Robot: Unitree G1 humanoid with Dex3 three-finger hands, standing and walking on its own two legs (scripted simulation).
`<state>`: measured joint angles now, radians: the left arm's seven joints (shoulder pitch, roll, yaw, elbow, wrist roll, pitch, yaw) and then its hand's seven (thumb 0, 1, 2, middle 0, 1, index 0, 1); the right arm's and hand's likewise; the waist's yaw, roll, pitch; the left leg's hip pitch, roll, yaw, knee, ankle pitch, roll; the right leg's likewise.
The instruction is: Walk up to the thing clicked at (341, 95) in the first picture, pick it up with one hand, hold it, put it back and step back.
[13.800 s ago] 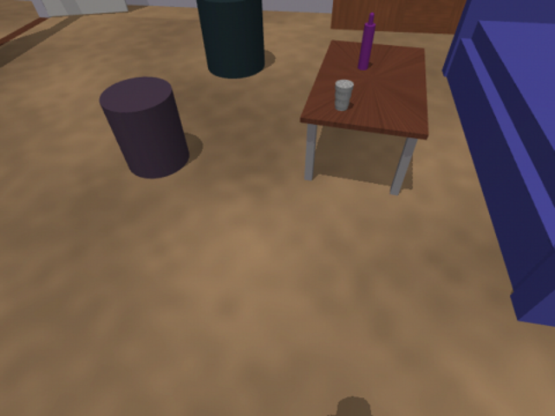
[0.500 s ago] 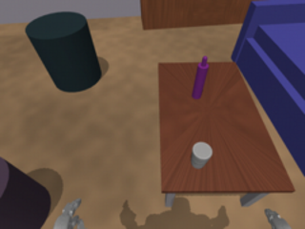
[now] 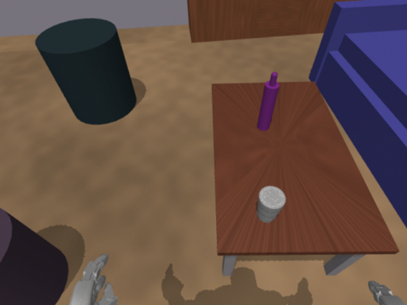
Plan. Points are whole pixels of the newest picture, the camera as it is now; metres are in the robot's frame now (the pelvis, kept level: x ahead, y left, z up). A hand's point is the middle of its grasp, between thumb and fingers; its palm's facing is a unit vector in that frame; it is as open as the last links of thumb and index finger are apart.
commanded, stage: go down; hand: right
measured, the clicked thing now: (268, 206) +0.47 -0.18 -0.26
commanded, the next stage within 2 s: approach in 1.70 s
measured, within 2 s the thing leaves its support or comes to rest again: neither
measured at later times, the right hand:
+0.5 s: hand (377, 264) +0.23 -0.31 -0.03, palm faces +0.13 +0.95 -0.29, open 17.4 cm
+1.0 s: hand (388, 215) +0.31 -0.34 +0.01, palm faces +0.12 +0.98 -0.16, open 17.7 cm
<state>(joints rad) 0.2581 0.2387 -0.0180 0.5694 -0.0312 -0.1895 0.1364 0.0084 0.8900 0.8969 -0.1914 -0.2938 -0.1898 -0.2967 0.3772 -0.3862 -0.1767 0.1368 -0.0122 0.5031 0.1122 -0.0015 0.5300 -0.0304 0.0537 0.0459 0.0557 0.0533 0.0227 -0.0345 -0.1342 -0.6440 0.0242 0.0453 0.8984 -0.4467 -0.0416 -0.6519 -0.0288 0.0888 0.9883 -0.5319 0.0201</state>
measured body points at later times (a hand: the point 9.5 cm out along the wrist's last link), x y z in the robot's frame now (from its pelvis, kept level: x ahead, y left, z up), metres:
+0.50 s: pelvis -0.02 +0.00 +0.00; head +0.02 -0.02 +0.45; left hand +0.13 +0.25 -0.08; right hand +0.22 -0.35 -0.01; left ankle +0.00 +0.15 -0.68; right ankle -0.02 -0.13 -0.68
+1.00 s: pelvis -0.03 +0.00 +0.00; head +0.05 -0.02 +0.44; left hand +0.06 +0.28 -0.09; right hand +0.30 -0.39 +0.03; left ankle +0.00 +0.15 -0.68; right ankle -0.02 -0.13 -0.68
